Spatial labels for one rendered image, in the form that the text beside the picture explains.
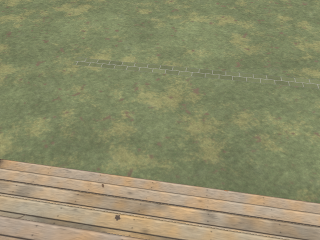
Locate stairs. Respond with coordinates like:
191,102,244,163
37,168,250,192
0,159,320,240

